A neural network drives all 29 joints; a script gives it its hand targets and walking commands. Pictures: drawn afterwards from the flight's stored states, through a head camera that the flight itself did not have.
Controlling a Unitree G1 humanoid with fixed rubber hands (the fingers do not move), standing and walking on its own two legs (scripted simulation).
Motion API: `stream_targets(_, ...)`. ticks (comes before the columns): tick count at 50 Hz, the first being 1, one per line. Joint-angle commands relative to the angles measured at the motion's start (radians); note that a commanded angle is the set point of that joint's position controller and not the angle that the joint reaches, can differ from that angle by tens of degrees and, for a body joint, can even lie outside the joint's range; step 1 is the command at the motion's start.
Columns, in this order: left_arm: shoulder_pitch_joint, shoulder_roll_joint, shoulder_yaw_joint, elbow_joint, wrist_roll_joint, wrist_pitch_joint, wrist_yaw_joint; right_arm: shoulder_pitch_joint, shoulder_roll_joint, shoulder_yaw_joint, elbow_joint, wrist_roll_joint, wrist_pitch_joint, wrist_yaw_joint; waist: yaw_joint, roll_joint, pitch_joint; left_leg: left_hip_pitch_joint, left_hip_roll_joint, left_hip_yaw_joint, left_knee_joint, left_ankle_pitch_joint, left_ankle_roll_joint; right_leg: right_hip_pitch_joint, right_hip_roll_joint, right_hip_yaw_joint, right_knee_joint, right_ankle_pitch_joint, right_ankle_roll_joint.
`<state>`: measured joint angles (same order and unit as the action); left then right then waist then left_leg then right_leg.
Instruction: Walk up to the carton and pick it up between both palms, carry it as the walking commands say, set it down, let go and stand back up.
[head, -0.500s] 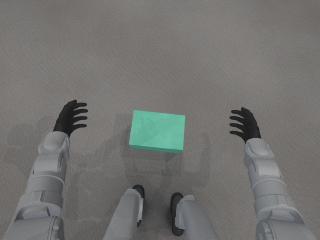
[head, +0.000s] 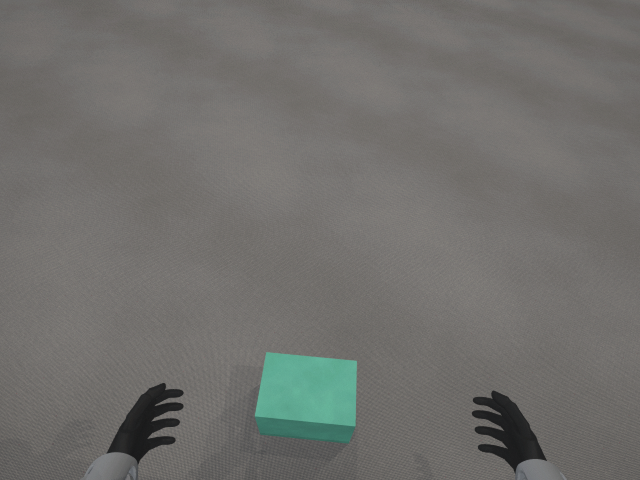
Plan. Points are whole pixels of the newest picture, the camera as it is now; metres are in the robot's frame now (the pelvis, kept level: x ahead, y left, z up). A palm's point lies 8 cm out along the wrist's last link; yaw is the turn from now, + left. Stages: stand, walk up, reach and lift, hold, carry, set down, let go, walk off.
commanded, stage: let go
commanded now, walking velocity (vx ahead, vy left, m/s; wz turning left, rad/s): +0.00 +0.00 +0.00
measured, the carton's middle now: (307, 398) +0.43 +0.03 -0.68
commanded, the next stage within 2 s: stand in 0.34 s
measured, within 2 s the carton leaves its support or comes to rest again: neither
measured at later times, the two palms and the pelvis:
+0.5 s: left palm (97, 475) +0.14 +0.28 -0.07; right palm (556, 467) +0.16 -0.27 -0.05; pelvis +0.00 +0.00 +0.00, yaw +0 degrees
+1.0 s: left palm (81, 475) +0.14 +0.30 -0.08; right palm (561, 442) +0.19 -0.28 -0.03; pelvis +0.01 +0.01 +0.00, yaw +0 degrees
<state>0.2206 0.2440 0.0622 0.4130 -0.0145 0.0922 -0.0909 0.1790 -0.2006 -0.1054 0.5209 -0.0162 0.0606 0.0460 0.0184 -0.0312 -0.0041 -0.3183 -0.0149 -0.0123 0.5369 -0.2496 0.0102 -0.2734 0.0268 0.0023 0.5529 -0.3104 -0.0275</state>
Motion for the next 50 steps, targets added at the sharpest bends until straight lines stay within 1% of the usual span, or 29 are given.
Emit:
stream_targets(1,0.004,0.113,0.033,-0.16,0.057,0.025,0.006,0.044,-0.101,0.069,-0.209,0.013,0.027,0.027,-0.013,0.007,0.062,0.315,-0.035,0.026,-0.085,0.132,-0.023,-0.016,-0.039,0.049,-0.214,0.13,0.012)
stream_targets(2,-0.01,0.101,0.044,-0.16,0.071,0.025,0.001,0.006,-0.114,0.057,-0.255,0.016,0.024,0.029,0.006,-0.003,0.015,0.256,-0.038,0.018,-0.074,0.18,-0.035,0.013,-0.029,0.04,-0.191,0.2,0.014)
stream_targets(3,-0.038,0.086,-0.002,-0.154,0.035,0.036,-0.008,-0.024,-0.094,0.078,-0.249,0.015,0.044,0.025,-0.013,-0.038,0.036,0.299,-0.034,0.013,-0.092,0.095,-0.003,0.044,-0.035,0.033,-0.198,0.111,0.028)
stream_targets(4,0.024,0.087,0.01,-0.133,0.045,0.052,-0.011,0.062,-0.09,0.097,-0.17,0.017,0.055,0.028,-0.015,-0.036,0.079,0.306,-0.046,0.03,-0.089,0.09,-0.014,0.015,-0.052,0.049,-0.227,0.105,0.007)
stream_targets(5,-0.055,0.088,-0.019,-0.182,0.03,0.038,-0.008,0.0,-0.079,0.096,-0.207,0.042,0.051,0.025,-0.02,0.021,0.08,0.273,-0.042,0.013,-0.077,0.121,-0.005,-0.016,-0.044,0.055,-0.2,0.135,0.008)
stream_targets(6,-0.044,0.104,-0.004,-0.164,0.027,0.048,-0.013,0.041,-0.107,0.062,-0.193,0.003,0.044,0.022,-0.046,-0.047,0.064,0.346,-0.055,0.02,-0.061,0.121,-0.021,-0.028,-0.068,0.065,-0.247,0.089,-0.004)
stream_targets(7,-0.016,0.1,0.029,-0.148,0.057,0.067,-0.003,-0.002,-0.103,0.076,-0.208,0.032,0.067,0.032,0.005,0.051,0.091,0.325,-0.034,0.02,-0.089,0.051,-0.02,-0.022,-0.047,0.035,-0.205,0.038,0.006)
stream_targets(10,0.02,0.092,-0.015,-0.117,0.022,0.064,-0.008,0.032,-0.105,0.024,-0.204,-0.009,0.072,0.019,-0.031,-0.065,0.0,0.307,-0.051,0.029,-0.087,0.162,-0.002,0.1,-0.026,0.027,-0.18,0.192,0.034)
stream_targets(13,0.008,0.122,-0.004,-0.148,0.043,0.05,0.003,0.057,-0.095,0.021,-0.247,0.006,0.048,0.019,-0.013,-0.052,-0.015,0.313,-0.054,0.015,-0.052,0.167,0.003,0.091,-0.042,0.04,-0.188,0.214,0.019)
stream_targets(14,-0.002,0.105,-0.023,-0.171,0.017,0.043,0.004,0.065,-0.103,-0.007,-0.235,-0.012,0.047,0.014,-0.048,-0.003,-0.048,0.358,-0.042,0.004,-0.044,0.214,-0.001,0.102,-0.035,0.051,-0.163,0.277,0.03)
stream_targets(15,-0.047,0.101,-0.023,-0.166,0.024,0.045,0.004,0.008,-0.093,0.021,-0.214,0.01,0.052,0.013,-0.017,0.03,-0.015,0.342,-0.043,0.007,-0.064,0.173,0.005,0.077,-0.028,0.035,-0.163,0.196,0.036)
stream_targets(16,-0.033,0.082,-0.009,-0.172,0.029,0.065,0.018,0.033,-0.087,0.013,-0.199,-0.007,0.06,0.011,-0.023,0.033,0.006,0.342,-0.041,0.006,-0.077,0.138,-0.003,0.078,-0.027,0.03,-0.172,0.16,0.037)
stream_targets(17,-0.055,0.179,0.033,-0.012,0.052,0.008,0.069,0.02,-0.256,-0.03,0.012,-0.02,0.016,-0.026,-0.046,0.103,-0.039,0.175,0.052,-0.047,-0.094,0.07,-0.032,0.015,-0.071,0.064,-0.145,0.064,0.056)
stream_targets(18,-0.052,0.208,0.037,0.018,0.054,-0.008,0.087,-0.034,-0.218,0.0,0.013,-0.037,0.0,-0.032,-0.009,0.037,-0.015,0.128,0.047,-0.049,-0.075,0.044,-0.02,-0.002,-0.061,0.068,-0.184,0.012,0.062)
stream_targets(21,-0.025,0.218,0.03,0.049,0.078,-0.064,0.094,-0.051,-0.269,-0.025,0.008,-0.048,-0.023,-0.044,-0.019,0.078,-0.002,0.023,0.048,-0.083,-0.087,-0.197,0.0,0.006,-0.081,0.101,-0.169,-0.134,0.037)
stream_targets(22,-0.03,0.219,0.04,0.074,0.084,-0.073,0.095,-0.014,-0.246,-0.006,0.024,-0.04,-0.022,-0.045,-0.017,-0.028,0.013,0.053,0.048,-0.109,-0.109,-0.266,-0.002,-0.055,-0.051,0.088,-0.178,-0.217,0.034)
stream_targets(23,-0.028,0.207,0.029,0.081,0.079,-0.074,0.095,-0.046,-0.217,0.002,0.006,-0.042,-0.03,-0.033,-0.009,0.06,0.03,0.025,0.037,-0.076,-0.09,-0.273,0.002,-0.051,-0.055,0.084,-0.181,-0.226,0.037)
stream_targets(25,-0.044,0.212,0.022,0.107,0.084,-0.087,0.084,-0.057,-0.215,0.003,-0.005,-0.034,-0.047,-0.031,-0.018,0.051,0.027,0.044,0.025,-0.076,-0.063,-0.22,0.011,-0.068,-0.073,0.125,-0.206,-0.215,0.022)
stream_targets(27,-0.042,0.235,0.033,0.099,0.078,-0.093,0.089,-0.021,-0.189,0.011,0.033,-0.028,-0.048,-0.025,-0.022,-0.059,0.047,0.086,0.039,-0.082,-0.066,-0.123,0.007,-0.112,-0.094,0.154,-0.217,-0.257,0.027)
stream_targets(28,-0.022,0.258,0.041,0.124,0.074,-0.094,0.083,-0.021,-0.236,-0.007,0.014,-0.034,-0.048,-0.034,-0.009,0.066,0.033,0.07,0.039,-0.058,-0.029,-0.062,0.008,-0.079,-0.126,0.183,-0.231,-0.169,0.03)
stream_targets(30,-0.073,0.253,0.028,0.114,0.074,-0.093,0.087,-0.011,-0.273,-0.013,0.046,-0.024,-0.058,-0.045,-0.033,0.025,-0.055,0.139,0.063,-0.086,-0.038,0.048,-0.008,-0.018,-0.101,0.111,-0.164,0.034,0.018)
stream_targets(33,-0.019,0.24,0.018,0.15,0.062,-0.102,0.091,-0.089,-0.257,-0.004,0.031,-0.026,-0.064,-0.039,0.005,0.078,-0.155,0.18,0.078,-0.086,-0.024,0.228,0.008,0.094,-0.089,0.07,-0.127,0.268,0.038)
stream_targets(36,-0.033,0.26,0.026,0.172,0.064,-0.102,0.091,-0.056,-0.3,-0.007,0.05,-0.026,-0.053,-0.046,0.002,0.041,-0.092,0.158,0.075,-0.089,-0.046,0.221,-0.002,0.087,-0.085,0.079,-0.149,0.292,0.047)
stream_targets(37,-0.022,0.282,0.031,0.16,0.068,-0.108,0.096,-0.047,-0.313,-0.015,0.023,-0.018,-0.046,-0.053,-0.015,0.082,-0.13,0.156,0.079,-0.066,-0.021,0.259,-0.012,0.088,-0.093,0.087,-0.119,0.35,0.044)
stream_targets(38,0.005,0.273,0.022,0.179,0.066,-0.121,0.103,0.001,-0.282,0.001,0.05,-0.005,-0.04,-0.049,-0.024,0.012,-0.143,0.19,0.091,-0.069,-0.035,0.256,-0.003,0.115,-0.106,0.104,-0.124,0.349,0.031)
stream_targets(39,-0.01,0.266,0.018,0.18,0.056,-0.115,0.096,-0.047,-0.296,0.001,0.043,-0.018,-0.053,-0.056,-0.003,0.058,-0.094,0.152,0.085,-0.053,-0.012,0.295,-0.006,0.098,-0.097,0.08,-0.127,0.398,0.04)
stream_targets(46,-0.044,0.281,0.024,0.206,0.088,-0.114,0.113,-0.036,-0.276,0.003,0.028,-0.019,-0.067,-0.05,-0.027,0.059,-0.117,0.171,0.092,-0.092,-0.043,0.142,0.012,0.105,-0.123,0.125,-0.167,0.23,0.021)
stream_targets(48,-0.044,0.258,0.019,0.196,0.075,-0.124,0.103,-0.032,-0.289,-0.004,0.031,-0.025,-0.076,-0.055,-0.018,0.095,-0.038,0.124,0.095,-0.082,-0.057,0.124,0.012,0.065,-0.117,0.132,-0.164,0.174,0.015)
stream_targets(50,-0.013,0.29,0.026,0.222,0.069,-0.133,0.095,-0.047,-0.3,-0.005,0.039,-0.034,-0.065,-0.056,0.002,0.054,-0.05,0.109,0.094,-0.094,-0.068,0.142,0.022,0.086,-0.111,0.114,-0.153,0.229,0.023)
